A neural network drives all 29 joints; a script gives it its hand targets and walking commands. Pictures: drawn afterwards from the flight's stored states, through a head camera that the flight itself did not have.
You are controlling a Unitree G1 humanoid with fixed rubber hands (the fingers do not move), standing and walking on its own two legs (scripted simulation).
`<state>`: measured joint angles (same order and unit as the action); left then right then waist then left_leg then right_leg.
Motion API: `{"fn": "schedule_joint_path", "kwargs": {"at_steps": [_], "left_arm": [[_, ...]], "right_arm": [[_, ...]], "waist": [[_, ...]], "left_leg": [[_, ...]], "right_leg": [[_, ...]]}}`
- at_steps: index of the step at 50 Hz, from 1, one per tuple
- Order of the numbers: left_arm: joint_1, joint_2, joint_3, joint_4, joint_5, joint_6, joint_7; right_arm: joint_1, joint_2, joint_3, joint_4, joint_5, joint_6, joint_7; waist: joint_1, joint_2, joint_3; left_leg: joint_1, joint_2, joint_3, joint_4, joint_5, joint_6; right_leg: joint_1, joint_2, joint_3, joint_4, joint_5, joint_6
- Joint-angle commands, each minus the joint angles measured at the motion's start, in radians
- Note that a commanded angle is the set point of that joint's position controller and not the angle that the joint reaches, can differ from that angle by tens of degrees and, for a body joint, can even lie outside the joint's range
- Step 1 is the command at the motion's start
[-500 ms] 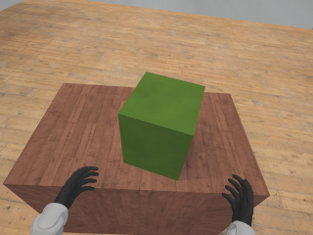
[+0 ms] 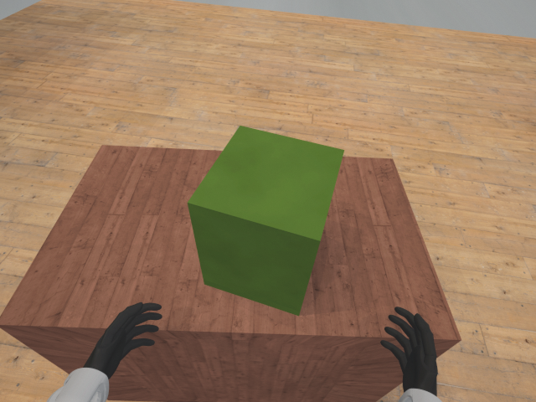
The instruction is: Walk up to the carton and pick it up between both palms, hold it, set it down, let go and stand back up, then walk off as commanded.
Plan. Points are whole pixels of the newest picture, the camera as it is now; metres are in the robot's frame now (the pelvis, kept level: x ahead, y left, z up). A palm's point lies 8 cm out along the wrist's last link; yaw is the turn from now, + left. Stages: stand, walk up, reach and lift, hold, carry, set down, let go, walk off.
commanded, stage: set down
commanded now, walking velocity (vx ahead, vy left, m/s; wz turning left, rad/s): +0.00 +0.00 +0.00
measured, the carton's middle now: (269, 221) +0.43 +0.03 -0.01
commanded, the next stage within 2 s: let go in 1.86 s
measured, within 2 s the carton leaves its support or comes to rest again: neither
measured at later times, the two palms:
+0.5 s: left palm (108, 365) +0.17 +0.24 -0.03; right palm (420, 396) +0.16 -0.20 -0.04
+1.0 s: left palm (122, 366) +0.18 +0.23 -0.04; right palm out of the picture +0.16 -0.22 -0.06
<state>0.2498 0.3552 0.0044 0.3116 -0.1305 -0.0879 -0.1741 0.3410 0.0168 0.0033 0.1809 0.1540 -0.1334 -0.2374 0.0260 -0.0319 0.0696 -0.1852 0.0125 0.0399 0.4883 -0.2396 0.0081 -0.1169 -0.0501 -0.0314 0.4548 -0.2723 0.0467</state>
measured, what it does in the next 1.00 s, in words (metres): stands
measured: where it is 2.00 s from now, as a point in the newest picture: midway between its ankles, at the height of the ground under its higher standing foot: outside the picture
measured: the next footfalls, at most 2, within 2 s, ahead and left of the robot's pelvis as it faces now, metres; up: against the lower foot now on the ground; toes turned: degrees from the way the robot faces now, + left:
none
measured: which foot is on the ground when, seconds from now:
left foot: down 0.00-1.00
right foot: down 0.00-1.00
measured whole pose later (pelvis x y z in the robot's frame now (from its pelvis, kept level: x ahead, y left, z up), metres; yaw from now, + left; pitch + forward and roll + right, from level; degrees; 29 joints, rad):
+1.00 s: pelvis +0.01 -0.01 +0.00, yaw +0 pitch -3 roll +0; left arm 0.26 0.30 -0.02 0.31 -0.13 0.07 -0.07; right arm 0.31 -0.12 0.00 0.49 0.08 -0.22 -0.07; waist 0.03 -0.01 0.07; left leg -0.16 0.01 0.04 0.45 -0.23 -0.01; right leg -0.11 -0.05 -0.03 0.45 -0.29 0.03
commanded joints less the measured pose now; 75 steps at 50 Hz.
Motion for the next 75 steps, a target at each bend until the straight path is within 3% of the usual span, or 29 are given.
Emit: {"fn": "schedule_joint_path", "kwargs": {"at_steps": [1, 5, 7, 11, 14, 16, 20, 24, 28, 31, 33, 37, 38, 40, 41, 42, 43, 44, 47, 50, 52, 53, 55, 61, 64, 65, 68, 69, 75], "left_arm": [[-0.016, 0.153, 0.069, -0.195, -0.099, -0.023, -0.003], [-0.010, 0.136, 0.075, -0.168, -0.073, -0.013, 0.009], [0.004, 0.139, 0.076, -0.159, -0.083, -0.010, 0.004], [-0.006, 0.123, 0.059, -0.155, -0.081, 0.005, 0.014], [-0.011, 0.093, 0.047, -0.145, -0.063, 0.027, 0.030], [-0.037, 0.106, 0.048, -0.147, -0.070, 0.023, 0.032], [-0.078, 0.075, 0.022, -0.075, -0.055, 0.049, 0.043], [-0.059, 0.061, 0.015, -0.106, -0.037, 0.070, 0.068], [-0.063, 0.056, 0.024, -0.059, -0.029, 0.083, 0.073], [-0.057, 0.055, 0.033, -0.064, -0.013, 0.093, 0.083], [-0.044, 0.014, 0.014, -0.057, 0.000, 0.107, 0.092], [-0.030, 0.023, 0.024, -0.050, -0.002, 0.112, 0.087], [-0.011, 0.035, 0.034, -0.073, -0.006, 0.099, 0.086], [-0.015, 0.012, 0.031, -0.066, 0.015, 0.110, 0.099], [-0.015, 0.014, 0.035, -0.041, 0.028, 0.119, 0.098], [-0.010, 0.032, 0.046, -0.075, 0.013, 0.109, 0.093], [0.003, 0.020, 0.042, -0.040, 0.017, 0.115, 0.087], [-0.003, 0.008, 0.043, -0.006, 0.034, 0.129, 0.094], [-0.018, -0.011, 0.030, -0.029, 0.044, 0.141, 0.105], [-0.019, -0.006, 0.043, -0.021, 0.060, 0.144, 0.106], [-0.022, -0.015, 0.046, 0.007, 0.076, 0.158, 0.114], [-0.026, 0.002, 0.042, -0.006, 0.058, 0.162, 0.111], [-0.016, -0.022, 0.027, 0.001, 0.077, 0.175, 0.121], [-0.007, -0.016, 0.042, -0.002, 0.081, 0.171, 0.119], [-0.016, -0.037, 0.032, 0.035, 0.094, 0.186, 0.122], [-0.022, -0.043, 0.038, 0.027, 0.107, 0.192, 0.128], [-0.018, -0.049, 0.034, 0.037, 0.115, 0.199, 0.130], [-0.020, -0.038, 0.023, 0.019, 0.099, 0.193, 0.133], [-0.030, -0.049, 0.022, 0.059, 0.106, 0.196, 0.137]], "right_arm": [[0.025, -0.072, 0.076, -0.099, -0.076, -0.060, 0.021], [0.014, -0.086, 0.069, -0.042, -0.085, -0.067, 0.044], [0.010, -0.096, 0.067, -0.066, -0.078, -0.076, 0.047], [-0.004, -0.117, 0.036, -0.029, -0.084, -0.087, 0.063], [-0.034, -0.132, 0.019, 0.007, -0.091, -0.085, 0.080], [-0.035, -0.119, 0.017, -0.023, -0.101, -0.087, 0.081], [-0.087, -0.144, -0.009, 0.077, -0.113, -0.069, 0.103], [-0.109, -0.172, -0.037, 0.075, -0.112, -0.086, 0.126], [-0.100, -0.173, -0.040, 0.095, -0.129, -0.084, 0.133], [-0.098, -0.181, -0.034, 0.108, -0.119, -0.085, 0.142], [-0.107, -0.217, -0.056, 0.167, -0.133, -0.091, 0.157], [-0.095, -0.222, -0.054, 0.154, -0.137, -0.112, 0.156], [-0.068, -0.199, -0.048, 0.118, -0.125, -0.122, 0.153], [-0.091, -0.226, -0.043, 0.145, -0.127, -0.131, 0.165], [-0.085, -0.229, -0.045, 0.174, -0.125, -0.127, 0.165], [-0.078, -0.210, -0.027, 0.133, -0.121, -0.133, 0.160], [-0.062, -0.216, -0.027, 0.162, -0.127, -0.127, 0.158], [-0.087, -0.234, -0.041, 0.203, -0.135, -0.122, 0.169], [-0.100, -0.247, -0.054, 0.239, -0.133, -0.114, 0.179], [-0.091, -0.241, -0.043, 0.201, -0.134, -0.131, 0.178], [-0.116, -0.259, -0.041, 0.251, -0.137, -0.122, 0.187], [-0.110, -0.252, -0.050, 0.229, -0.140, -0.121, 0.182], [-0.114, -0.277, -0.062, 0.266, -0.145, -0.118, 0.199], [-0.105, -0.270, -0.047, 0.240, -0.151, -0.145, 0.197], [-0.132, -0.296, -0.066, 0.299, -0.157, -0.138, 0.209], [-0.134, -0.296, -0.068, 0.341, -0.155, -0.128, 0.211], [-0.140, -0.295, -0.063, 0.339, -0.156, -0.132, 0.217], [-0.143, -0.298, -0.081, 0.318, -0.167, -0.139, 0.213], [-0.178, -0.307, -0.085, 0.359, -0.175, -0.146, 0.221]], "waist": [[0.030, 0.085, -0.062], [0.031, 0.123, -0.059], [0.033, 0.082, -0.056], [0.033, 0.114, -0.077], [0.037, 0.122, -0.048], [0.028, 0.068, -0.036], [0.009, 0.115, -0.032], [0.011, 0.134, -0.048], [0.000, 0.090, -0.039], [0.019, 0.100, -0.044], [0.003, 0.111, -0.065], [0.008, 0.082, -0.070], [-0.008, 0.068, -0.092], [0.015, 0.075, -0.098], [0.001, 0.088, -0.081], [0.011, 0.042, -0.104], [-0.007, 0.041, -0.086], [0.010, 0.055, -0.056], [0.003, 0.100, -0.065], [-0.001, 0.045, -0.069], [0.016, 0.073, -0.049], [-0.006, 0.053, -0.065], [-0.005, 0.083, -0.051], [-0.006, 0.018, -0.088], [-0.011, 0.036, -0.060], [0.000, 0.074, -0.043], [0.001, 0.071, -0.052], [-0.013, 0.048, -0.084], [-0.007, 0.013, -0.066]], "left_leg": [[0.211, 0.014, 0.005, -0.091, 0.342, -0.073], [0.206, 0.012, 0.006, -0.103, 0.353, -0.079], [0.202, 0.005, 0.013, -0.100, 0.354, -0.071], [0.223, 0.010, 0.014, -0.099, 0.360, -0.082], [0.190, 0.024, 0.007, -0.124, 0.303, -0.086], [0.173, 0.015, 0.008, -0.130, 0.254, -0.074], [0.141, 0.019, 0.010, -0.141, 0.170, -0.073], [0.183, 0.020, 0.004, -0.135, 0.253, -0.092], [0.167, 0.003, 0.026, -0.142, 0.198, -0.078], [0.184, 0.000, 0.030, -0.140, 0.229, -0.079], [0.201, 0.016, 0.017, -0.138, 0.254, -0.093], [0.227, -0.003, 0.042, -0.118, 0.316, -0.089], [0.226, -0.003, 0.031, -0.115, 0.333, -0.082], [0.240, -0.005, 0.035, -0.115, 0.359, -0.091], [0.241, -0.013, 0.046, -0.111, 0.344, -0.087], [0.230, -0.010, 0.043, -0.104, 0.345, -0.079], [0.245, -0.015, 0.047, -0.104, 0.345, -0.079], [0.237, -0.013, 0.048, -0.117, 0.320, -0.082], [0.246, -0.012, 0.047, -0.124, 0.338, -0.093], [0.229, -0.018, 0.046, -0.124, 0.327, -0.082], [0.262, -0.020, 0.055, -0.121, 0.327, -0.084], [0.246, -0.025, 0.053, -0.119, 0.309, -0.079], [0.253, -0.016, 0.048, -0.130, 0.321, -0.087], [0.268, -0.031, 0.054, -0.107, 0.366, -0.075], [0.254, -0.022, 0.051, -0.123, 0.339, -0.079], [0.262, -0.020, 0.052, -0.127, 0.341, -0.090], [0.258, -0.028, 0.060, -0.129, 0.325, -0.090], [0.260, -0.027, 0.054, -0.122, 0.350, -0.090], [0.251, -0.027, 0.053, -0.121, 0.327, -0.082]], "right_leg": [[-0.011, 0.065, 0.028, -0.175, 0.129, -0.078], [-0.004, 0.063, 0.025, -0.178, 0.129, -0.081], [-0.004, 0.063, 0.028, -0.181, 0.148, -0.074], [-0.016, 0.073, 0.020, -0.179, 0.124, -0.087], [-0.002, 0.084, 0.009, -0.173, 0.094, -0.092], [0.006, 0.077, 0.015, -0.181, 0.100, -0.089], [-0.011, 0.078, 0.010, -0.168, 0.044, -0.092], [-0.016, 0.089, 0.005, -0.164, 0.073, -0.098], [-0.018, 0.085, 0.006, -0.174, 0.068, -0.087], [-0.020, 0.088, 0.008, -0.171, 0.076, -0.087], [-0.034, 0.109, -0.016, -0.159, 0.085, -0.091], [-0.025, 0.100, -0.005, -0.175, 0.125, -0.080], [-0.005, 0.094, 0.002, -0.171, 0.161, -0.076], [-0.012, 0.107, -0.008, -0.171, 0.152, -0.078], [-0.034, 0.095, 0.000, -0.174, 0.162, -0.075], [-0.005, 0.097, 0.002, -0.170, 0.186, -0.067], [-0.025, 0.093, 0.005, -0.175, 0.186, -0.064], [-0.038, 0.104, -0.011, -0.176, 0.153, -0.073], [-0.049, 0.105, -0.013, -0.179, 0.131, -0.079], [-0.022, 0.102, -0.015, -0.173, 0.173, -0.063], [-0.065, 0.101, -0.016, -0.179, 0.156, -0.070], [-0.058, 0.092, -0.010, -0.177, 0.154, -0.066], [-0.058, 0.103, -0.023, -0.177, 0.143, -0.074], [-0.056, 0.099, -0.019, -0.165, 0.226, -0.048], [-0.072, 0.103, -0.025, -0.169, 0.177, -0.062], [-0.076, 0.106, -0.029, -0.167, 0.163, -0.069], [-0.058, 0.104, -0.029, -0.163, 0.165, -0.060], [-0.053, 0.107, -0.039, -0.143, 0.198, -0.053], [-0.060, 0.106, -0.036, -0.149, 0.192, -0.049]]}}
